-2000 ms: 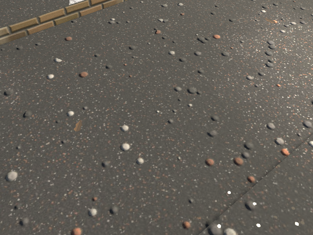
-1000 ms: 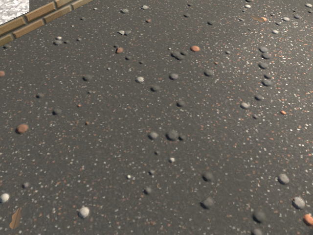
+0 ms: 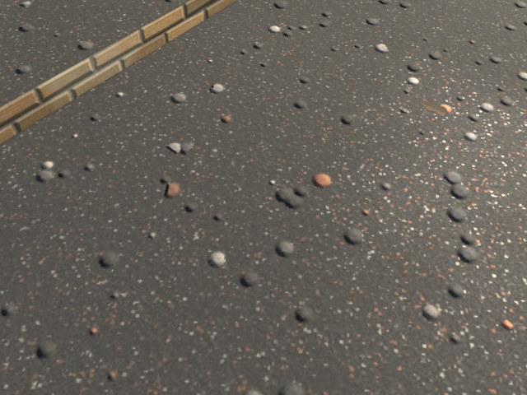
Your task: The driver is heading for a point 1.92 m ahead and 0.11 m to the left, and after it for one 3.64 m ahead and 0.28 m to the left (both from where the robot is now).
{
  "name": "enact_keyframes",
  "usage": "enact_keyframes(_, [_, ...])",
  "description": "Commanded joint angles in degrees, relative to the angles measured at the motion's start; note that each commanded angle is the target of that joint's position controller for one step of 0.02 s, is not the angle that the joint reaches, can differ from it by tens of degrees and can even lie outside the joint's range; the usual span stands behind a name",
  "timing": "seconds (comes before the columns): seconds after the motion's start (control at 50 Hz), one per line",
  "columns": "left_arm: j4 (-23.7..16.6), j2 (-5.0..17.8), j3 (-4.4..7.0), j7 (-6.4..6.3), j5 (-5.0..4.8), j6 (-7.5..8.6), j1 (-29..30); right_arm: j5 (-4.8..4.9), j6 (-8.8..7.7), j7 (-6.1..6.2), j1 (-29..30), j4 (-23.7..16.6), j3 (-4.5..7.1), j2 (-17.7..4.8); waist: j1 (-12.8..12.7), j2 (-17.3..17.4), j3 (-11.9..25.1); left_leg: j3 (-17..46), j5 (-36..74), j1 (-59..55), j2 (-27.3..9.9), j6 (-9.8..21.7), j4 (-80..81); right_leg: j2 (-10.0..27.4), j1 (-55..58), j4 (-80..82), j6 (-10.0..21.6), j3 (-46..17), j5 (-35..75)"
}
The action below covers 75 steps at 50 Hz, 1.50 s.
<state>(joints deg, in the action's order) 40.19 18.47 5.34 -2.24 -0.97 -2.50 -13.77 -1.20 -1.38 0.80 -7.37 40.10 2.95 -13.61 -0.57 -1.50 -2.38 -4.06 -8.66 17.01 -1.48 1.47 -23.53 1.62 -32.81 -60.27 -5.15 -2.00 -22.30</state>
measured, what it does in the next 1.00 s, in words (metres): steps on the spot: right foot, then left foot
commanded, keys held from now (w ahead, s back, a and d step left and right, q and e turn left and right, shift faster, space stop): e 0.18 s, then no key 0.02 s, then q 0.70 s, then w+q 0.10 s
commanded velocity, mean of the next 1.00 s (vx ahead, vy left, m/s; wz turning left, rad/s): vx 0.03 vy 0.00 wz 0.11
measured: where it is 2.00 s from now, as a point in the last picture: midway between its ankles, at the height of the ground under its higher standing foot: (258, 392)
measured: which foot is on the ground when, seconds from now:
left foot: down 0.00-0.20, up 0.22-0.66, down 0.68-1.00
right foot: up 0.00-0.18, down 0.20-0.70, up 0.72-1.00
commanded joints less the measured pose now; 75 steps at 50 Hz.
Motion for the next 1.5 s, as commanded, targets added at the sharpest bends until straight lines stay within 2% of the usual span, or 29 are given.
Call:
enact_keyframes(0.02, [-4.6, 1.1, -0.06, 0.83, 0.15, 0.24, -1.1, 0.52, -0.23, 0.73, 2.5, -3.0, 2.84, -9.4, 0.0, 9.0, 8.3, 7.1, 21.2, -7.7, -14.9, 12.2, 7.2, 2.1, 2.6, 6.9, 0.3, 0.2, 4.8])
enact_keyframes(0.16, [-7.8, 3.4, 0.68, 3.25, 0.12, -0.59, 2.0, 2.91, 0.6, 0.2, 1.9, -1.2, 4.14, -13.1, -0.3, 9.5, 7.1, 3.8, 14.0, -8.9, -16.9, 8.4, 1.8, 0.4, 12.9, 26.0, 5.3, 4.5, 8.7])
enact_keyframes(0.2, [-7.1, 6.2, 1.84, 2.72, 0.53, -0.3, -1.0, 2.69, 0.55, -0.01, -2.5, 0.9, 3.49, -10.3, -0.8, 3.4, 7.9, -1.0, 5.1, -2.4, -12.3, 2.2, -8.0, 0.0, 25.0, 36.3, 9.0, 1.4, 22.9])
enact_keyframes(0.22, [-8.3, 12.3, 2.95, 1.55, 1.15, -0.07, -2.4, -0.46, 0.45, -0.6, -3.9, -0.4, 1.87, -6.2, 0.9, -14.1, 10.1, -6.3, -19.0, 11.7, -5.2, -3.6, -25.6, 15.3, 36.1, 36.9, 14.7, -17.5, 47.6])
enact_keyframes(0.24, [-9.5, 11.6, 2.17, 1.61, 2.58, 0.8, -1.2, -0.28, 0.77, -0.17, -1.1, -1.5, 2.04, -7.4, -1.6, -15.4, 11.5, 0.1, -31.3, 18.9, -0.2, -5.7, -37.5, 23.1, 32.5, 38.2, 25.5, -24.1, 50.4])
enact_keyframes(0.26, [-8.8, 8.1, 1.05, 1.99, 2.86, 1.81, -1.3, 1.02, 1.29, 0.05, 0.9, -1.0, 2.77, -10.2, -3.1, -8.7, 11.7, 4.3, -28.7, 18.1, -2.0, -5.4, -41.9, 19.7, 30.2, 38.8, 24.9, -18.6, 46.7])
enact_keyframes(0.3, [-7.4, 3.6, -0.6, 2.05, 2.12, 2.86, 4.1, 1.75, 2.12, 0.53, -1.2, 1.6, 2.65, -8.9, 0.0, -5.3, 10.2, 6.2, -21.6, 16.4, -3.6, -4.9, -38.5, 13.5, 28.2, 38.6, 18.6, -10.3, 38.8])
enact_keyframes(0.36, [-5.6, 0.6, -1.98, 1.67, 2.64, 3.42, 8.2, 1.89, 3.01, 0.46, -5.1, 4.2, 2.36, -7.9, 2.6, -6.3, 9.4, 6.0, -14.1, 6.9, -2.5, -6.4, -33.0, 10.6, 22.6, 39.3, 16.9, -3.0, 41.4])
enact_keyframes(0.5, [-2.8, 5.7, 0.05, 0.14, 1.96, 1.92, 7.7, 2.52, 4.0, 0.63, -1.6, 1.6, 2.28, -9.3, -1.0, -5.6, 5.1, 4.2, -18.0, 8.2, -2.1, -5.7, -25.6, 16.4, 25.5, 40.9, 20.2, -7.5, 28.9])
enact_keyframes(0.6, [-1.9, 5.5, 0.56, -0.28, 1.56, 1.36, 9.7, 2.53, 4.34, -0.15, -3.0, 1.2, 2.17, -7.7, 0.0, -4.9, 5.9, 2.1, -18.6, 5.7, -1.8, -4.2, -22.2, 17.3, 27.0, 39.1, 19.7, -5.0, 33.9])
enact_keyframes(0.66, [-1.3, 6.0, 0.94, -0.52, 0.33, 0.76, 11.7, 2.56, 4.41, -1.23, -6.7, 2.0, 2.39, -7.3, 2.8, -5.2, 7.1, -1.0, -9.1, -1.7, 0.3, -1.4, -9.2, 15.5, 25.4, 34.6, 16.1, -0.5, 32.4])
enact_keyframes(0.68, [-0.2, 5.4, 1.03, -0.48, -0.32, 0.62, 10.0, 2.16, 4.35, -1.34, -7.8, 2.1, 2.77, -8.4, 3.3, -3.4, 6.4, 0.9, -1.6, -5.3, 0.6, 0.8, -1.7, 13.1, 22.6, 30.6, 12.3, 2.3, 25.4])
enact_keyframes(0.7, [-0.1, 3.1, 0.72, -0.2, 0.81, 0.68, 8.1, 1.94, 4.16, -0.64, -8.4, 1.5, 4.15, -13.8, 1.4, 8.4, 6.1, 14.7, 13.3, -12.4, -7.9, 5.0, 3.4, 7.6, 12.4, 18.3, 6.2, 8.7, 11.9])
enact_keyframes(0.72, [-4.0, 1.4, -0.08, -0.43, 2.3, 1.14, 14.3, 0.98, 3.51, -0.47, -8.9, 0.6, 5.25, -19.4, 3.1, 20.4, 4.2, 33.5, 28.5, -14.9, -20.4, 16.4, 5.0, -2.8, -2.9, 7.5, 1.6, 8.5, -13.2])
enact_keyframes(0.74, [-4.2, 3.0, 0.47, -0.58, 2.11, 1.43, 17.3, -0.73, 2.12, -0.74, -9.3, -0.2, 4.57, -17.1, 5.4, 12.5, 7.0, 33.8, 27.0, -14.8, -21.2, 20.4, 5.7, -2.6, -4.5, -3.5, 1.7, 0.3, -17.5])
enact_keyframes(0.78, [-1.7, 4.2, 1.34, -0.62, 0.87, 1.29, 13.7, 0.77, 0.61, -0.33, -3.1, -1.1, 4.08, -14.8, 1.5, 6.4, 5.3, 24.5, 20.4, -14.2, -14.6, 14.2, 4.5, -0.6, -6.0, -6.0, 2.4, -2.3, -7.8])
enact_keyframes(0.82, [-0.6, 4.7, 1.65, -1.0, 1.4, 1.28, 12.2, 2.36, 0.91, 0.52, -1.3, -1.6, 3.02, -12.1, 0.6, 6.7, 5.5, 21.8, 21.8, -13.9, -11.8, 11.6, 4.1, -0.5, -4.7, -5.1, 1.4, -2.5, -1.6])
enact_keyframes(0.9, [-0.2, 3.4, 1.3, -0.83, 0.68, 1.93, 11.5, 1.95, 1.59, 1.11, -4.2, -1.8, 3.17, -12.6, 1.3, 7.1, 6.7, 21.6, 22.4, -16.3, -10.0, 11.7, 3.8, -1.9, -3.7, -0.2, 0.0, -2.5, 2.8])
enact_keyframes(0.96, [-0.7, 3.7, 1.2, -0.09, 0.37, 2.73, 13.4, 2.58, 1.63, 1.4, -6.7, -1.2, 3.42, -13.1, 3.1, 9.1, 5.0, 26.0, -9.0, -15.3, -8.7, 11.7, 9.0, -1.5, -3.5, 10.4, -0.1, -2.8, 5.9])
enact_keyframes(1.0, [-1.2, 4.2, 1.23, 0.55, 0.09, 3.83, 15.0, 2.25, 1.2, 1.33, -6.3, -1.3, 3.51, -13.8, 3.6, 11.2, 2.2, 29.2, -17.3, -13.1, -8.8, 11.9, 11.3, -1.6, -2.6, 16.6, 0.1, -3.2, 6.6])
enact_keyframes(1.14, [0.2, 3.4, 0.31, 3.14, -0.33, 8.23, 13.0, 2.03, 0.14, 0.26, -7.4, -0.7, 2.79, -12.8, 4.4, 10.8, 2.9, 30.1, -17.1, -8.6, -8.4, 11.8, 9.4, -1.8, 9.9, 29.5, 3.2, -0.3, 8.3])
enact_keyframes(1.22, [3.2, 3.6, 0.05, 3.28, -0.26, 9.11, 5.4, 1.5, -0.47, -0.49, -7.2, -0.4, 1.34, -10.0, 0.1, 8.3, 3.3, 27.0, -17.0, -1.6, -5.7, 8.8, 3.3, -1.6, 24.2, 35.6, 7.5, 0.5, 9.5])
enact_keyframes(1.24, [4.4, 5.5, 0.33, 3.05, -0.23, 9.29, 0.2, 1.06, -0.92, -0.53, -6.3, -0.9, 0.52, -7.6, -1.8, 4.2, 4.4, 22.4, -15.0, 2.7, -3.2, 6.7, -5.3, 3.3, 29.8, 37.7, 10.1, -6.5, 6.2])
enact_keyframes(1.26, [5.5, 11.5, 1.6, 2.99, -0.01, 9.17, -3.9, 1.28, -1.99, -0.61, -7.0, -2.9, 0.02, -5.6, -0.8, -8.7, 4.9, 11.2, -16.0, 14.2, 4.7, 2.8, -19.6, 11.4, 38.3, 43.7, 17.0, -23.3, -2.4])
enact_keyframes(1.28, [6.3, 12.0, 1.99, 3.74, 0.19, 9.17, -8.1, 2.12, -2.99, -0.1, -2.9, -4.7, 1.04, -10.1, -4.1, -13.1, 1.7, 8.6, -24.6, 26.4, 5.1, 0.7, -32.3, 19.6, 40.0, 49.7, 23.8, -40.6, -10.7])
enact_keyframes(1.3, [5.8, 8.8, 0.85, 4.04, -0.13, 9.44, -6.7, 2.8, -3.74, -0.15, -1.9, -4.7, 1.96, -13.1, -3.4, -7.7, -1.7, 10.6, -22.4, 30.6, 1.9, 1.0, -37.1, 19.2, 38.7, 49.7, 23.4, -39.7, -12.5])
enact_keyframes(1.38, [4.6, 5.3, -0.6, 3.1, -0.16, 8.22, -5.6, 0.84, -5.43, -1.42, 1.9, -5.3, 1.65, -9.8, -2.6, -4.7, -1.2, 8.4, -9.2, 28.2, -1.2, -0.6, -31.2, 10.5, 36.3, 50.1, 18.9, -24.3, 6.2])
enact_keyframes(1.46, [4.2, 6.7, -0.18, 1.36, -0.35, 6.6, -6.3, 1.05, -5.58, -2.36, 6.9, -7.1, 0.12, -4.9, -3.1, -5.4, -0.5, 4.8, -0.8, 16.7, 1.9, -4.1, -15.4, 5.6, 27.0, 49.5, 17.4, -15.8, 17.5])
enact_keyframes(1.5, [4.3, 7.5, 0.08, 1.12, -0.41, 6.21, -8.1, 1.69, -5.6, -2.56, 9.3, -7.9, 0.07, -5.1, -3.9, -5.6, -0.6, 4.7, 4.0, 11.1, 3.2, -4.8, -10.1, 5.6, 23.1, 49.0, 16.8, -15.8, 18.0])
